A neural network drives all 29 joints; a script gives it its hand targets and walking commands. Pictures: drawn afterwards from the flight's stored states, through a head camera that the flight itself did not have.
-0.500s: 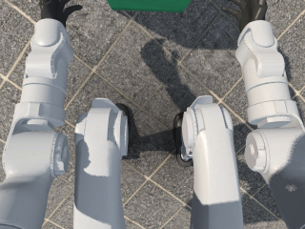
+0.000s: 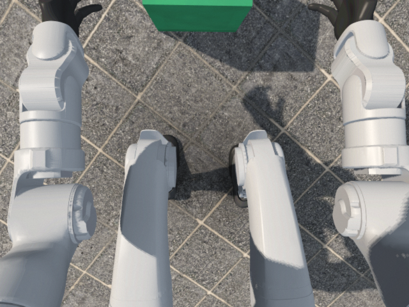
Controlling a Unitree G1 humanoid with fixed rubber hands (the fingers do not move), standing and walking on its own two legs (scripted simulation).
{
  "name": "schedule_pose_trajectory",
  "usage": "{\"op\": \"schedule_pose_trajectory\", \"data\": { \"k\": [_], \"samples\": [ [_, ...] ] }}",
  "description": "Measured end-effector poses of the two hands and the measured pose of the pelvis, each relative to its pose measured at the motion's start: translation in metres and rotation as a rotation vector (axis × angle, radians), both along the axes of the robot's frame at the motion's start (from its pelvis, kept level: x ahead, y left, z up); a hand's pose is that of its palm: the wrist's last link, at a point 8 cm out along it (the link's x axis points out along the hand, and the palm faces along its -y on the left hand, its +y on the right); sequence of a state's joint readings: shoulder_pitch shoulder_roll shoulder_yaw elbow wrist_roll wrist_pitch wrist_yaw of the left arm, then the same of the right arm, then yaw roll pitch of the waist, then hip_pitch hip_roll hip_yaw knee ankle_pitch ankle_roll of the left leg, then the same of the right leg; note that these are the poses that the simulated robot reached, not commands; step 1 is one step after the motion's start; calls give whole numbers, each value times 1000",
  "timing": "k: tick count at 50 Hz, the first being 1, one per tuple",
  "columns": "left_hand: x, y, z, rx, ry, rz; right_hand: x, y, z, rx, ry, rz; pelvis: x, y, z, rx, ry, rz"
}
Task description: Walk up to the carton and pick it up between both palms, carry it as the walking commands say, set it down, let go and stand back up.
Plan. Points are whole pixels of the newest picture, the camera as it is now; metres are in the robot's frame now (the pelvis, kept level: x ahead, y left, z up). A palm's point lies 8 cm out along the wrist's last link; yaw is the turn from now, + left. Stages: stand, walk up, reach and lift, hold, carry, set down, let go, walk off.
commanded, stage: set down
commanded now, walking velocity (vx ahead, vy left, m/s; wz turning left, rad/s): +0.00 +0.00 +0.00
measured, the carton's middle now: out of the picture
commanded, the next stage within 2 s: let go in 0.60 s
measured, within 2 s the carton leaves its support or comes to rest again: neither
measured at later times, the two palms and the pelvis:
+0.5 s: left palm out of the picture +0.51 +0.21 +0.01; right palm out of the picture +0.51 -0.20 +0.02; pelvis +0.01 +0.00 +0.13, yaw +0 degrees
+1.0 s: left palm out of the picture +0.38 +0.23 +0.08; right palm out of the picture +0.39 -0.21 +0.09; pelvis +0.06 +0.00 +0.20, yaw +1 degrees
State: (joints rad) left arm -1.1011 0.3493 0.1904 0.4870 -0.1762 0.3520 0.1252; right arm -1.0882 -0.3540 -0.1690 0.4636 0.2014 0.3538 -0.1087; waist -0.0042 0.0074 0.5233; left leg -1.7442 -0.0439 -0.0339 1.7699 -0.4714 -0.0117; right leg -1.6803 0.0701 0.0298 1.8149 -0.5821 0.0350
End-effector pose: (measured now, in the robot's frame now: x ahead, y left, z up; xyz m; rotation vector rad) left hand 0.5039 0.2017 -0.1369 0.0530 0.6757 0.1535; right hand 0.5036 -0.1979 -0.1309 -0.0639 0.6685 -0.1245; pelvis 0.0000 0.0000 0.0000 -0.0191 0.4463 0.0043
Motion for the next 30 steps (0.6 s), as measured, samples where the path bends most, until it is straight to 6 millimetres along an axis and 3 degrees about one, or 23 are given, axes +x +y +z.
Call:
{"op": "schedule_pose_trajectory", "data": {
  "k": [24,30],
  "samples": [
    [3,7,141,0,-13,-26,3,-4,144,-14,-7,19,9,3,123,-6,-54,8],
    [3,7,157,6,9,-24,3,-3,158,-18,24,14,15,4,142,-10,-68,14]
  ]
}}
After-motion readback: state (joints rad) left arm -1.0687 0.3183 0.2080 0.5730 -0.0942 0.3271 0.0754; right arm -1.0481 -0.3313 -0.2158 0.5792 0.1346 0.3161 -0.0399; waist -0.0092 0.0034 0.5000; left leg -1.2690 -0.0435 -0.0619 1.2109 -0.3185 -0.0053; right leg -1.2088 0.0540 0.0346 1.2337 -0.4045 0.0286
